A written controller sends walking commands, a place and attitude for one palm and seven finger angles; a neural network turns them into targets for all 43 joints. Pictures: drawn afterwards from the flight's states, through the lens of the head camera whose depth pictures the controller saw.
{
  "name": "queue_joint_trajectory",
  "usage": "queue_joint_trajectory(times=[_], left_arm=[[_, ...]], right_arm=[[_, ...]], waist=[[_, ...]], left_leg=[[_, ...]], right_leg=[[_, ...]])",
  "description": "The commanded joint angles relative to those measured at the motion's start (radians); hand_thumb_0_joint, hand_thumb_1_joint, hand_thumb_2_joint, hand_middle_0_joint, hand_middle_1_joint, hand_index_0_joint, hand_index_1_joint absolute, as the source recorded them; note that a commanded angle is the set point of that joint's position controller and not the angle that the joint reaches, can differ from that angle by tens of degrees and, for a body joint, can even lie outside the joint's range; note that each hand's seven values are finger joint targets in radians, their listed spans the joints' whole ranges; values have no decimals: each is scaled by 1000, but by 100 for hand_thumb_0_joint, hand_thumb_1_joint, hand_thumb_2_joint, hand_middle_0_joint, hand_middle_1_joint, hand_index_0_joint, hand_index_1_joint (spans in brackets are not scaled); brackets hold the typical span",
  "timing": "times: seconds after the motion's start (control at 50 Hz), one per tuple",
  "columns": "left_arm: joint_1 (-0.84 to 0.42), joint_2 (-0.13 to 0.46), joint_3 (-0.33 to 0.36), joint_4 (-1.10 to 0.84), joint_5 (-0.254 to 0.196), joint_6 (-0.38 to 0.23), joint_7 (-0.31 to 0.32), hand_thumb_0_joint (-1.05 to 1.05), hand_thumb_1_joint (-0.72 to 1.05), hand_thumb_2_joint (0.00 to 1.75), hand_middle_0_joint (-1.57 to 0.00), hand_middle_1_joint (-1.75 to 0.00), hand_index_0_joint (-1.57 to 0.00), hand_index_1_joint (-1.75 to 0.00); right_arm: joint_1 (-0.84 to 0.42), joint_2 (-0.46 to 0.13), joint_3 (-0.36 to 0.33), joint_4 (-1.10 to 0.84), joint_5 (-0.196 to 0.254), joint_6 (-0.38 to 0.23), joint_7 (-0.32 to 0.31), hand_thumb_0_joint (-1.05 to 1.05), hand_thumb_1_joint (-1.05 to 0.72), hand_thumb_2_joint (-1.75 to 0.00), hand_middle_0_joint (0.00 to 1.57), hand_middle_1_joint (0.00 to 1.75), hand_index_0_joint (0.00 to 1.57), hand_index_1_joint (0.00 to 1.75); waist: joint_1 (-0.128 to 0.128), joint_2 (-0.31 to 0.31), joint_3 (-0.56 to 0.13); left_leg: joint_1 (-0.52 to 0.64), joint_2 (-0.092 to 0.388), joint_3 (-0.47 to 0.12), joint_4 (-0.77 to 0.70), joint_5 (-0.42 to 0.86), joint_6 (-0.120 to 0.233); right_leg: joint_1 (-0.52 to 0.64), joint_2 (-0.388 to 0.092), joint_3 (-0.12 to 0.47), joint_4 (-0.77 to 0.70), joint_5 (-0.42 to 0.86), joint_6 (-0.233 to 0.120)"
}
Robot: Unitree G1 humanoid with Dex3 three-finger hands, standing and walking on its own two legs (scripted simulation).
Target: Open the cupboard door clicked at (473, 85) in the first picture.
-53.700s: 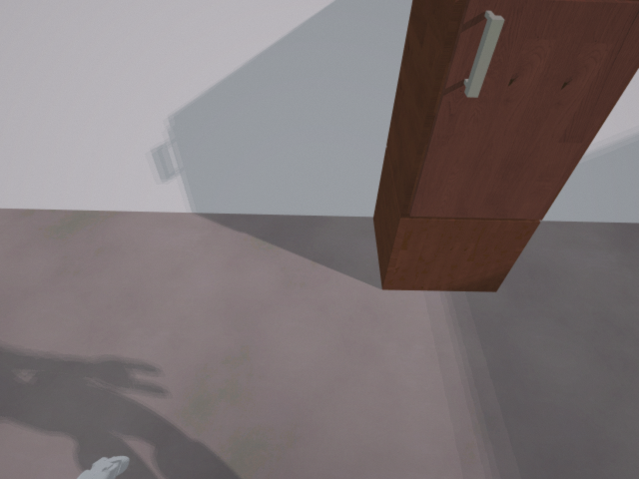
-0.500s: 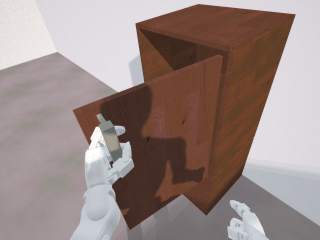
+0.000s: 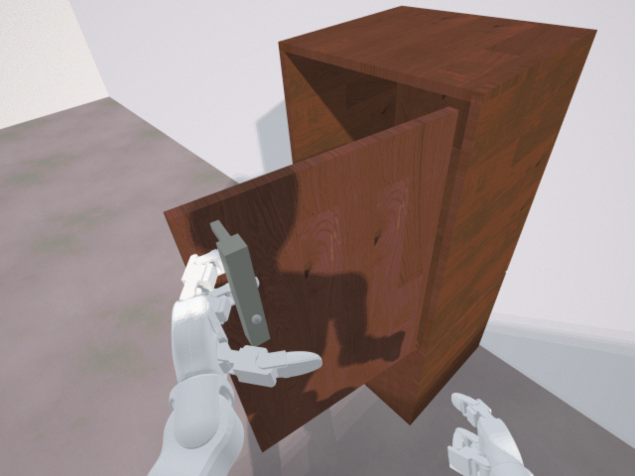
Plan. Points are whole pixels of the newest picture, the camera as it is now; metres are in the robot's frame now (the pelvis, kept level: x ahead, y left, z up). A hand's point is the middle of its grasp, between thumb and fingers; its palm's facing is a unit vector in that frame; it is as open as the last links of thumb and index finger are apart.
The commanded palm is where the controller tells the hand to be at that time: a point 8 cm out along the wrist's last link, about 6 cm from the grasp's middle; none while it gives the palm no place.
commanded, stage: open thumb and fingers to let go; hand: left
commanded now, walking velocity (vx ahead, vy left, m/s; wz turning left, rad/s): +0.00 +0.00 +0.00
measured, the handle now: (238, 284) +0.28 +0.12 +0.16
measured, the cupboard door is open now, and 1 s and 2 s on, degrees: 80 81 81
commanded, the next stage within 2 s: slide the hand sideways off the handle in 0.18 s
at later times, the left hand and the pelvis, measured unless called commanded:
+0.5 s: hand (244, 349) +0.20 +0.09 +0.15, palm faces -0.16 -0.99 -0.03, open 16.3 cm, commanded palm +0.18 +0.13 +0.16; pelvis -0.02 +0.05 +0.00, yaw +0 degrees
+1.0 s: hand (216, 369) +0.18 +0.11 +0.15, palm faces -0.12 -0.99 +0.01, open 16.3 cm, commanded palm +0.14 +0.17 +0.16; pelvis -0.03 +0.06 +0.00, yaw -2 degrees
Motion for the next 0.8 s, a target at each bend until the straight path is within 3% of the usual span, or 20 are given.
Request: queue_joint_trajectory(times=[0.0,0.14,0.18,0.26,0.28,0.3,0.34,0.4,0.44,0.48,0.52,0.56,0.58,0.62,0.68,0.7,0.74,0.78], left_arm=[[-210,-34,-19,-221,27,-60,14,0,-50,30,-21,-65,-21,-65],[-279,-58,-34,-179,29,-40,51,0,-50,30,-15,-30,-15,-30],[-314,-40,-13,-167,23,-32,64,0,-50,30,-15,-30,-15,-30],[-376,-90,-41,-123,29,-12,86,0,-50,30,-15,-30,-15,-30],[-356,-38,-242,-171,74,-59,-132,0,-50,30,-15,-30,-15,-30],[-387,38,-165,-231,36,-94,-239,0,-50,30,-15,-30,-15,-30],[-394,83,-151,-232,11,-128,-351,0,-50,30,-15,-30,-15,-30],[-386,45,-146,-193,-59,-131,-427,0,-50,30,-15,-30,-15,-30],[-356,36,-103,-177,-106,-122,-422,0,-50,30,-15,-30,-15,-30],[-332,63,-49,-173,-125,-112,-394,0,-50,30,-15,-30,-15,-30],[-309,65,-30,-174,-109,-107,-360,0,-50,30,-15,-30,-15,-30],[-249,79,-14,-184,-82,-101,-331,0,-50,30,-15,-30,-15,-30],[-240,101,-4,-193,-61,-96,-319,0,-50,30,-15,-30,-15,-30],[-240,92,-20,-207,-34,-83,-301,0,-50,30,-15,-30,-15,-30],[-216,98,-19,-230,-19,-73,-291,0,-50,30,-15,-30,-15,-30],[-205,93,-23,-240,-26,-69,-292,0,-50,30,-15,-30,-15,-30],[-199,106,-5,-250,-40,-68,-297,0,-50,30,-15,-30,-15,-30],[-173,117,6,-273,-47,-72,-305,0,-50,30,-15,-30,-15,-30]], right_arm=[[-214,-50,-23,-184,-1,-63,4,0,-90,-90,20,30,20,30],[-237,-46,-21,-170,-4,-65,14,0,-90,-90,20,30,20,30],[-246,-45,-20,-159,-4,-60,16,0,-90,-90,20,30,20,30],[-263,-42,-21,-148,-5,-59,24,0,-90,-90,20,30,20,30],[-205,-108,-28,-182,-11,-36,34,0,-90,-90,20,30,20,30],[-208,-83,-34,-229,11,-30,24,0,-90,-90,20,30,20,30],[-200,-73,-21,-250,15,-30,3,0,-90,-90,20,30,20,30],[-170,-64,-7,-274,26,-49,-9,0,-90,-90,20,30,20,30],[-173,-68,-6,-274,32,-67,-14,0,-90,-90,20,30,20,30],[-179,-72,-1,-267,33,-74,-11,0,-90,-90,20,30,20,30],[-187,-72,0,-272,31,-75,-3,0,-90,-90,20,30,20,30],[-185,-71,1,-280,28,-66,8,0,-90,-90,20,30,20,30],[-187,-74,1,-279,28,-55,16,0,-90,-90,20,30,20,30],[-191,-68,3,-294,25,-38,26,0,-90,-90,20,30,20,30],[-190,-70,2,-304,25,-21,30,0,-90,-90,20,30,20,30],[-198,-69,3,-317,25,-18,28,0,-90,-90,20,30,20,30],[-199,-71,3,-319,26,-15,21,0,-90,-90,20,30,20,30],[-197,-73,1,-320,26,-17,18,0,-90,-90,20,30,20,30]], waist=[[11,-126,-75],[12,-140,-63],[20,-133,-55],[15,-122,-52],[-102,-117,33],[-57,-71,-64],[-42,-41,-119],[-52,-88,-99],[-38,-135,-94],[-19,-132,-67],[-14,-141,-54],[-1,-109,-48],[6,-52,-38],[-1,-15,-27],[-3,-38,-35],[-5,-36,-37],[-8,-91,-43],[-4,-88,-57]], left_leg=[[147,-2,1,17,227,50],[150,4,2,17,192,47],[143,3,0,14,172,44],[157,11,-2,14,167,41],[206,-9,-6,-13,163,65],[215,-4,-1,-21,161,66],[230,-2,0,-25,186,68],[229,13,-19,-46,144,66],[214,23,-30,-59,120,62],[184,27,-40,-78,75,53],[160,29,-40,-89,42,50],[138,29,-37,-97,28,45],[125,28,-33,-103,15,40],[112,28,-34,-104,-8,36],[106,35,-42,-106,-26,36],[106,35,-39,-106,-32,39],[108,38,-36,-98,-23,42],[122,40,-33,-89,-4,44]], right_leg=[[-163,-132,113,-124,471,104],[-205,-115,91,-145,320,89],[-213,-110,87,-154,252,82],[-242,-103,77,-157,189,74],[-293,-79,95,-144,258,82],[-238,-81,73,-115,276,72],[-206,-83,68,-94,306,66],[-232,-74,43,-107,230,70],[-239,-65,22,-109,186,75],[-250,-61,10,-109,127,73],[-261,-57,6,-102,87,72],[-259,-55,5,-89,75,67],[-255,-55,10,-85,69,61],[-262,-55,11,-74,57,56],[-257,-49,10,-71,46,54],[-259,-50,8,-71,41,56],[-259,-47,9,-78,40,60],[-257,-45,13,-83,47,60]])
